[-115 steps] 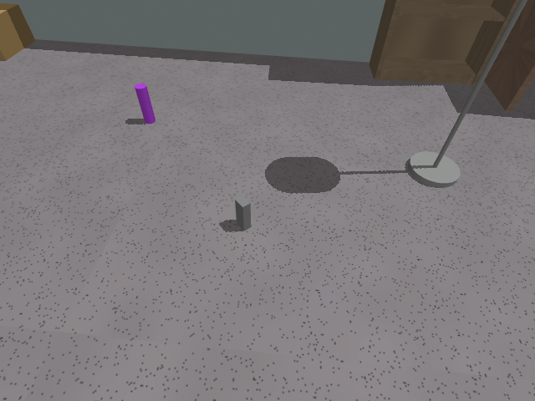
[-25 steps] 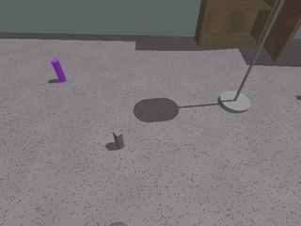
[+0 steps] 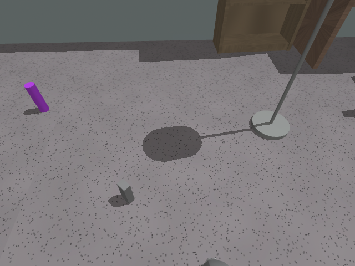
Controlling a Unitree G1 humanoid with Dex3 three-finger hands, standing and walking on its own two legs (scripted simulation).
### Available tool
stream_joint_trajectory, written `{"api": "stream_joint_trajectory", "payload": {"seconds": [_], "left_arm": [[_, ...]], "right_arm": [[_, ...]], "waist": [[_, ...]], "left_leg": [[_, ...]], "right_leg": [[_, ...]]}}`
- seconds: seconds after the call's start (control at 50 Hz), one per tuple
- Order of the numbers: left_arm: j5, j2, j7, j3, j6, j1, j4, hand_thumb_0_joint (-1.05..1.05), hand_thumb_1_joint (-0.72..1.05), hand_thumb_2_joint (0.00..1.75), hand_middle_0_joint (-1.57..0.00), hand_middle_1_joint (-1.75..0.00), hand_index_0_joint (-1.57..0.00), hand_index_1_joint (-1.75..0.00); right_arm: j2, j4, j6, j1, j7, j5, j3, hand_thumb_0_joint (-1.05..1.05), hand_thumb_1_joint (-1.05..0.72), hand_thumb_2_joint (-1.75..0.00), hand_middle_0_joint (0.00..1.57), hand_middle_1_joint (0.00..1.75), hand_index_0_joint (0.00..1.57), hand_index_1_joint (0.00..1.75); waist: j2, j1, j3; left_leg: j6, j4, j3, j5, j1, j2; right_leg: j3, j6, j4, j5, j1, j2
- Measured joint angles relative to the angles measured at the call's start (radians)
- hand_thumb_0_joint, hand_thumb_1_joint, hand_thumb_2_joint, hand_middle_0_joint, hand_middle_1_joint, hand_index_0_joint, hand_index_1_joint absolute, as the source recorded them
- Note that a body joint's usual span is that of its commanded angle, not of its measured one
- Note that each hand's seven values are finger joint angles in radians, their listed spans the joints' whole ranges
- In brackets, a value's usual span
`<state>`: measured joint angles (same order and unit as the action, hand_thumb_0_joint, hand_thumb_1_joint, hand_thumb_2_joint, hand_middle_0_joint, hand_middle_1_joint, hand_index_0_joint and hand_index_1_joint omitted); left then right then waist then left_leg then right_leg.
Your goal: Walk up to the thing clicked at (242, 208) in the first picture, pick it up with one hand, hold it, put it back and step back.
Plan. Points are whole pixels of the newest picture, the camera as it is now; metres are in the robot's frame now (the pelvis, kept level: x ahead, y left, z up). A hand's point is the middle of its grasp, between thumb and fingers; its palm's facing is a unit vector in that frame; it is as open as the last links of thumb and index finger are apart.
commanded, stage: walk up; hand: left
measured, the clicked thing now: (126, 191) +0.63 +0.26 -0.67
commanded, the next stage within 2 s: stand in 1.98 s
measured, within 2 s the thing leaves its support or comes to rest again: neither
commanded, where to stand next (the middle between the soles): +0.28 +0.05 m, yaw +0 degrees
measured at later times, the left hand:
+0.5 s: hand out of the picture +0.18 +0.32 -0.14, palm faces -0.02 -0.90 -0.43, open 7.4 cm
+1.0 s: hand (65, 226) +0.28 +0.30 -0.14, palm faces -0.07 -0.92 -0.39, open 7.4 cm
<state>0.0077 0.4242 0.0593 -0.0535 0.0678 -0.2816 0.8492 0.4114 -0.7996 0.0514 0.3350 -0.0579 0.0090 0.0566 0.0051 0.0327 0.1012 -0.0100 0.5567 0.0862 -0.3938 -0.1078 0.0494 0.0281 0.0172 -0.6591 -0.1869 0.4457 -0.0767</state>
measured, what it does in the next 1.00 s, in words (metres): walks ahead: right foot, then left foot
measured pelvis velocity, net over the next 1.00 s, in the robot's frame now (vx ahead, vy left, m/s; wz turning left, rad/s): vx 0.20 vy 0.04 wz -0.02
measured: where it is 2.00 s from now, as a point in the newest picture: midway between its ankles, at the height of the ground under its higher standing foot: outside the picture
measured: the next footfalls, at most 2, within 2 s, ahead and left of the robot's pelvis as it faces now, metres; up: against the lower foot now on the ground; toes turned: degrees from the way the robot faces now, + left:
right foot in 0.04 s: +0.16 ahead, -0.13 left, +0.00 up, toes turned -4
left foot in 0.48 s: +0.27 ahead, +0.17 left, +0.00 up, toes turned +2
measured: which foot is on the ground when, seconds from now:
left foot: down 0.00-0.06, up 0.08-0.46, down 0.48-1.00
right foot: up 0.00-0.02, down 0.04-0.50, up 0.52-0.82, down 0.84-1.00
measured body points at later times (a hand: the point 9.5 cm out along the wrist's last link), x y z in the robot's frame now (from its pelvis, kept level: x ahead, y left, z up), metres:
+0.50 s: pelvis +0.15 +0.03 -0.01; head +0.18 +0.04 +0.44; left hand +0.18 +0.37 -0.11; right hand +0.24 -0.29 -0.11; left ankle +0.23 +0.16 -0.73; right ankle +0.12 -0.12 -0.72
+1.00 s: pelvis +0.20 +0.04 +0.00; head +0.22 +0.02 +0.44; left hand +0.28 +0.35 -0.12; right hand +0.28 -0.26 -0.14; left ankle +0.23 +0.16 -0.73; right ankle +0.24 -0.08 -0.73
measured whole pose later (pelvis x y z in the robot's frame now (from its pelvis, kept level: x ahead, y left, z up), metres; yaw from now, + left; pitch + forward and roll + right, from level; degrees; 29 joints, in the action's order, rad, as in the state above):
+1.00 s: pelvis +0.20 +0.04 +0.00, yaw -1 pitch -3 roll +0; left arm 0.02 0.36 0.00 0.00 0.03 -0.19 0.95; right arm 0.38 -0.93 0.00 0.18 -0.02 -0.01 0.01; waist -0.04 0.01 0.11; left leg 0.01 0.65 0.05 -0.28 -0.30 0.02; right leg 0.03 0.00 -0.66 -0.28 0.33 -0.04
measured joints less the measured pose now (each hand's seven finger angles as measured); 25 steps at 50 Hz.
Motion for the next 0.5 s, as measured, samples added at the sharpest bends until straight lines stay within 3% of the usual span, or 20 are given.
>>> {"api": "stream_joint_trajectory", "payload": {"seconds": [0.04,0.06,0.12,0.18,0.28,0.38,0.48,0.5], "left_arm": [[0.004,-0.006,-0.002,-0.005,0.013,-0.004,0.001,0.01,0.90,0.89,-0.20,-0.30,-0.20,-0.30],[0.008,-0.015,-0.006,-0.008,0.020,0.000,0.001,0.01,0.90,0.89,-0.20,-0.30,-0.20,-0.30],[0.003,-0.028,-0.017,0.001,0.033,-0.006,-0.017,0.01,0.90,0.89,-0.20,-0.30,-0.20,-0.30],[-0.006,-0.051,-0.026,0.015,0.034,-0.029,-0.021,0.01,0.90,0.89,-0.20,-0.30,-0.20,-0.30],[0.000,-0.053,-0.031,0.025,0.034,-0.080,-0.017,0.01,0.90,0.89,-0.20,-0.30,-0.20,-0.30],[0.010,-0.024,-0.034,0.014,0.030,-0.104,-0.024,0.01,0.90,0.89,-0.20,-0.30,-0.21,-0.30],[0.008,0.019,-0.048,0.014,0.011,-0.100,-0.025,0.01,0.90,0.89,-0.20,-0.30,-0.21,-0.30],[0.006,0.027,-0.053,0.013,0.002,-0.088,-0.018,0.01,0.90,0.89,-0.20,-0.30,-0.20,-0.30]], "right_arm": [[0.014,-0.003,-0.012,0.014,0.001,-0.002,0.004,0.00,-0.90,-0.89,0.20,0.30,0.20,0.30],[0.020,-0.012,-0.020,0.011,0.005,-0.004,0.007,0.00,-0.90,-0.89,0.20,0.30,0.20,0.30],[0.011,-0.033,-0.043,-0.005,0.012,-0.001,0.001,0.00,-0.90,-0.89,0.20,0.30,0.20,0.30],[0.019,-0.041,-0.046,-0.026,0.011,-0.006,-0.002,0.01,-0.91,-0.89,0.20,0.30,0.20,0.30],[0.028,-0.022,-0.047,-0.054,-0.007,-0.004,0.012,0.00,-0.91,-0.89,0.20,0.30,0.20,0.30],[0.026,-0.031,-0.057,-0.059,-0.025,0.013,0.021,0.00,-0.91,-0.89,0.20,0.30,0.20,0.30],[0.014,-0.049,-0.040,-0.069,-0.012,0.019,0.020,0.00,-0.91,-0.89,0.20,0.30,0.20,0.30],[0.001,-0.053,-0.034,-0.078,-0.005,0.021,0.019,0.00,-0.91,-0.89,0.20,0.30,0.20,0.30]], "waist": [[-0.029,-0.001,-0.008],[-0.057,-0.004,-0.003],[-0.056,-0.030,0.006],[-0.065,-0.049,0.005],[-0.086,-0.058,-0.001],[-0.080,-0.062,-0.012],[-0.036,-0.062,-0.021],[-0.003,-0.062,-0.012]], "left_leg": [[0.005,0.092,-0.011,-0.075,-0.011,0.023],[0.029,0.177,-0.032,-0.090,-0.038,0.045],[0.049,0.472,-0.088,-0.117,-0.162,-0.009],[0.050,0.577,-0.099,-0.064,-0.275,-0.028],[0.031,0.463,-0.123,0.065,-0.383,0.011],[0.012,0.243,-0.100,0.118,-0.380,0.044],[0.020,0.072,-0.076,0.199,-0.289,0.019],[0.015,0.086,-0.059,0.190,-0.282,-0.003]], "right_leg": [[0.019,0.002,0.035,0.021,-0.043,0.025],[0.036,0.003,0.005,-0.008,-0.047,0.043],[0.032,0.012,-0.036,-0.070,-0.070,0.034],[0.023,0.008,0.036,-0.061,-0.135,0.025],[0.017,0.003,0.137,-0.048,-0.214,0.037],[0.031,-0.007,0.143,-0.091,-0.252,0.040],[0.029,-0.045,0.013,-0.206,-0.235,0.011],[0.014,-0.032,-0.041,-0.230,-0.220,-0.015]]}}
